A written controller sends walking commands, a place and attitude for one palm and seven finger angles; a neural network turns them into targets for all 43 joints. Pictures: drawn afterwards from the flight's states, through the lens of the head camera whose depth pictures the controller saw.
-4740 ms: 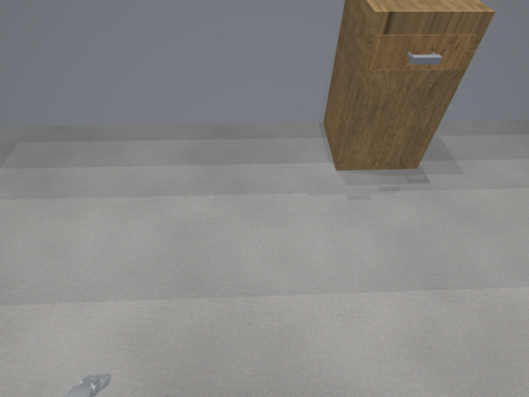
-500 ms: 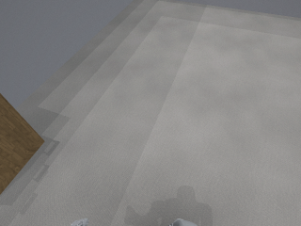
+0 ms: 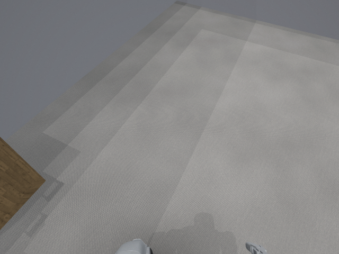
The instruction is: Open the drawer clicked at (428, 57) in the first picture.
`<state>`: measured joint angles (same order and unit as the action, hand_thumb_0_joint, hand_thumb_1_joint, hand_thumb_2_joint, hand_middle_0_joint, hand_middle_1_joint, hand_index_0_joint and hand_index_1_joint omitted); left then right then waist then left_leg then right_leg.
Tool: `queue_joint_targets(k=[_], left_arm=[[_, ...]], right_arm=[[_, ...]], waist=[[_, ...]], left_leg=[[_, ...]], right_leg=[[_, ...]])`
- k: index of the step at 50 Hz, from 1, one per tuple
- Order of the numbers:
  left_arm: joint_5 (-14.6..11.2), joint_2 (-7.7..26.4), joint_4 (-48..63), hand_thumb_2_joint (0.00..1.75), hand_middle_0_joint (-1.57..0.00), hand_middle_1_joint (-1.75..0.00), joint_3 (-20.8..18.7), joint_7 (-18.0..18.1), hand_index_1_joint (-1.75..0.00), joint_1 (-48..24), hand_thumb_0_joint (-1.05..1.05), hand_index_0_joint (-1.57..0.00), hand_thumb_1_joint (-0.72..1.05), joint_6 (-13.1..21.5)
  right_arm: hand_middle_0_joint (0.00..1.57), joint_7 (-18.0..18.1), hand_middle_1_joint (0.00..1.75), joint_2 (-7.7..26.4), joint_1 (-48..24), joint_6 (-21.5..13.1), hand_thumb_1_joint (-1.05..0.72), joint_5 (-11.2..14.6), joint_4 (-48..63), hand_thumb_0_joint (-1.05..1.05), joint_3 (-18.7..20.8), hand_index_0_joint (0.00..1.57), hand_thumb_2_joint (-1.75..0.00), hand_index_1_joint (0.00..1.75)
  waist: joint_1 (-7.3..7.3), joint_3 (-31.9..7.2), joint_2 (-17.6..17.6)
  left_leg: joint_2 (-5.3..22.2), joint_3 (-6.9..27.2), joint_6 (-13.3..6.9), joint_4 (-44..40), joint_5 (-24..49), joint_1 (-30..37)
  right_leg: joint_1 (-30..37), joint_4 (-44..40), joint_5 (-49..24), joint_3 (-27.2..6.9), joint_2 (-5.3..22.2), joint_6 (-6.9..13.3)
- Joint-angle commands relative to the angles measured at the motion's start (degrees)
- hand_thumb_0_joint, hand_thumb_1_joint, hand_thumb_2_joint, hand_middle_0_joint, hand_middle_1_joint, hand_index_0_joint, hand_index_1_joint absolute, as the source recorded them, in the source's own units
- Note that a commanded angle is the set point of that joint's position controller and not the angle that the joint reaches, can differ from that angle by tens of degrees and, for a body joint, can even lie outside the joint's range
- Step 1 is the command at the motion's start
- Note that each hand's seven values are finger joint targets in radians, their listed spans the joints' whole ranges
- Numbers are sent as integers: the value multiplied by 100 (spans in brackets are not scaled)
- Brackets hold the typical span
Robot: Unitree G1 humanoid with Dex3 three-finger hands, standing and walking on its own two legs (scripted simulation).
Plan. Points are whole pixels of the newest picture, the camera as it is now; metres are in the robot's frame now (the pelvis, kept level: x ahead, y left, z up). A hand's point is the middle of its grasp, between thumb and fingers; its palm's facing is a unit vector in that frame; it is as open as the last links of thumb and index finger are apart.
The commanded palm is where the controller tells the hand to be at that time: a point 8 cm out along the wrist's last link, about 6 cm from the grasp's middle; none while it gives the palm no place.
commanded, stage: walk to a spot facing it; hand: left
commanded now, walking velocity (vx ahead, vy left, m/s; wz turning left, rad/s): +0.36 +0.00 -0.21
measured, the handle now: out of the picture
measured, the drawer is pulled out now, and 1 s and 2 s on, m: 0.00 0.00 0.00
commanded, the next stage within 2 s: turn to face it in 0.26 s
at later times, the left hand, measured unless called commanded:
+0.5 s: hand (142, 181) +0.33 +0.12 -0.15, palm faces -0.19 -0.95 -0.24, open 7.3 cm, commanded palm none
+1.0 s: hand (118, 193) +0.30 +0.19 -0.17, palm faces +0.18 -0.96 -0.21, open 7.3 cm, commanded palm none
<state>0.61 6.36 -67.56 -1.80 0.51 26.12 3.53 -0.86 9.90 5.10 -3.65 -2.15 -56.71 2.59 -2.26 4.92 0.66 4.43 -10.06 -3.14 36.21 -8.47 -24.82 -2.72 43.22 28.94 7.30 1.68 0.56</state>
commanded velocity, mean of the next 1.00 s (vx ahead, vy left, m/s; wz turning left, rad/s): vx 0.09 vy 0.00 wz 0.25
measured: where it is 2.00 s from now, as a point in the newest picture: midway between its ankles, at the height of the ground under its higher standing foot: outside the picture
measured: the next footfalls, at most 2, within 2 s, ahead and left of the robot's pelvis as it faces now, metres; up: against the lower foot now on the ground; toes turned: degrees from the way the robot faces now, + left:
right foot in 0.48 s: +0.30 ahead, -0.18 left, +0.00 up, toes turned -18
left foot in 0.88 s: +0.32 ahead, +0.07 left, +0.00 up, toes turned +14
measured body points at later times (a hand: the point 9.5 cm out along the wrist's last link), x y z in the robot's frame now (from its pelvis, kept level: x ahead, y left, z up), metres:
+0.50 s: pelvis +0.19 -0.05 +0.00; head +0.22 -0.08 +0.45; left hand +0.34 +0.17 -0.13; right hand +0.07 -0.24 -0.16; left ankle +0.10 +0.09 -0.70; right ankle +0.26 -0.16 -0.72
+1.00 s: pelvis +0.24 -0.03 +0.01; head +0.27 +0.01 +0.46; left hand +0.29 +0.24 -0.15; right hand +0.34 -0.28 -0.12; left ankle +0.28 +0.07 -0.72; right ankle +0.23 -0.17 -0.65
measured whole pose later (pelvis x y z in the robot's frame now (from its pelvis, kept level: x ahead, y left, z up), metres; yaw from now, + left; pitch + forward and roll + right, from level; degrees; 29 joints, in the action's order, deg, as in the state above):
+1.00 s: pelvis +0.24 -0.03 +0.01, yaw +8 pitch +0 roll -2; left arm 1.3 13.5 -55.1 -5.6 0.8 8.7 -3.6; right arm 0.0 11.5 11.2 0.9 -1.7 -53.1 3.8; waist 1.3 4.4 1.9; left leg 2.5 -5.8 -2.9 37.2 -14.7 -22.4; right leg -27.4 64.6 26.2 6.5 6.4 -3.7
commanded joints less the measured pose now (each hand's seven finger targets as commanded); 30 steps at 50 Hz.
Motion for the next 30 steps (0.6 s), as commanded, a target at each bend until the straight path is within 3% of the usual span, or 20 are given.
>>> queue_joint_targets(k=[1,3,4,6,7,9,14,17,18,20,21,22,23,24,25,26,27,28,30], left_arm=[[-20,646,717,90,-20,-30,-151,22,-30,-566,0,-20,90,143],[65,509,663,90,-20,-30,-187,-86,-30,-686,0,-20,90,34],[103,358,612,90,-20,-30,-186,-97,-30,-526,0,-20,90,-58],[117,197,588,90,-20,-30,-200,-86,-30,-214,0,-20,90,-223],[129,162,638,90,-20,-30,-230,-83,-30,-211,0,-20,90,-285],[126,217,754,90,-20,-30,-247,-115,-30,-365,0,-20,90,-349],[120,388,1220,90,-20,-30,-292,-193,-30,-1380,0,-20,90,-388],[103,412,1461,90,-20,-30,-287,-213,-30,-1870,0,-20,90,-362],[103,419,1496,90,-20,-30,-276,-195,-30,-1986,0,-20,90,-329],[114,410,1396,90,-20,-30,-229,-145,-30,-1677,0,-20,90,-233],[127,473,1217,90,-20,-30,-222,-114,-30,-1240,0,-20,90,-161],[149,690,981,90,-20,-30,-246,-73,-30,-575,0,-20,90,-68],[178,1236,794,90,-20,-30,-348,12,-30,-13,0,-20,90,30],[86,1719,702,90,-20,-30,-418,19,-30,287,0,-20,90,61],[24,1695,783,90,-20,-30,-373,51,-30,53,0,-20,90,24],[49,1540,890,90,-20,-30,-353,86,-30,-440,0,-20,90,16],[44,1420,990,90,-20,-30,-324,107,-30,-757,0,-20,90,-20],[34,1238,1075,90,-20,-30,-276,143,-30,-1082,0,-20,90,-67],[54,1059,1188,90,-20,-30,-227,168,-30,-1475,0,-20,90,-92]], right_arm=[[20,165,30,1184,2039,-25,-90,89,-373,0,307,20,-90,30],[20,182,30,582,1350,-98,-90,75,-211,0,145,20,-90,30],[20,191,30,450,1315,-123,-90,63,-234,0,98,20,-90,30],[20,198,30,346,1204,-146,-90,88,-255,0,71,20,-90,30],[20,198,30,256,1212,-154,-90,76,-183,0,119,20,-90,30],[20,203,30,401,1200,-163,-90,83,-195,0,111,20,-90,30],[20,199,30,593,1555,-126,-90,80,-275,0,188,20,-90,30],[20,199,30,684,1815,-62,-90,52,-335,0,223,20,-90,30],[20,199,30,647,1892,-36,-90,41,-384,0,224,20,-90,30],[20,211,30,619,1877,-6,-90,29,-444,0,175,20,-90,30],[20,207,30,588,1928,11,-90,50,-484,0,138,20,-90,30],[20,182,30,533,1905,0,-90,99,-509,0,114,20,-90,30],[20,131,30,249,2021,-3,-90,160,-470,0,63,20,-90,30],[20,158,30,62,2211,57,-90,211,-361,0,15,20,-90,30],[20,222,30,191,2007,156,-90,228,-313,0,34,20,-90,30],[20,209,30,26,1970,202,-90,223,-343,0,17,20,-90,30],[20,199,30,81,1781,244,-90,201,-325,0,36,20,-90,30],[20,186,30,153,1590,305,-90,183,-322,0,72,20,-90,30],[20,160,30,49,1697,431,-90,155,-345,0,65,20,-90,30]], waist=[[822,-1061,-738],[470,-163,-393],[318,-38,-490],[78,-6,-689],[63,1,-631],[7,39,-628],[245,211,-638],[428,242,-683],[489,265,-666],[360,17,-650],[178,-268,-395],[-134,-739,-172],[-319,-1372,847],[-233,-1985,1574],[-237,-1848,956],[-100,-1632,970],[-87,-1293,946],[14,-853,730],[279,-620,508]], left_leg=[[2267,2749,-980,-1916,322,3042],[1846,1851,-502,-2310,-262,1665],[1627,1458,-359,-2411,-202,1204],[1423,841,-280,-2578,-323,773],[1397,676,-315,-2687,-406,693],[1420,525,-383,-2824,-400,825],[1479,58,-414,-2689,258,1654],[1598,-161,-376,-2340,923,2167],[1636,-146,-355,-2153,1223,2137],[1546,-187,-297,-1551,2015,2093],[1352,-208,-175,-996,2388,1967],[1080,-304,34,-197,2133,1727],[592,-476,291,1097,442,593],[-27,-50,479,2430,-2710,-18],[107,622,442,2910,-2909,34],[206,769,484,3237,-2588,-201],[261,802,523,3497,-2329,-398],[383,864,535,3508,-2062,-392],[361,855,607,3158,-1741,-231]], right_leg=[[-3310,3684,-229,-682,317,125],[-3096,3317,-955,-775,644,44],[-2838,3129,-1123,-741,649,4],[-2668,2844,-1380,-664,629,-45],[-2738,2685,-1566,-654,670,-76],[-2975,2382,-1865,-658,733,-139],[-3309,848,-2104,-347,752,-241],[-3232,77,-1862,-112,571,-191],[-3061,-172,-1782,-107,535,-147],[-2214,-750,-1810,3,308,-38],[-1422,-1152,-2102,162,111,-4],[-417,-1606,-2794,99,182,-15],[922,-1531,-4372,-990,1323,255],[1512,-1661,-6252,-2132,2544,905],[943,-1938,-6205,-1870,2642,1163],[656,-2099,-5554,-1691,2511,1102],[284,-2207,-5164,-1572,2453,996],[-286,-2355,-4754,-1218,2338,859],[-894,-2491,-4330,-529,2112,663]])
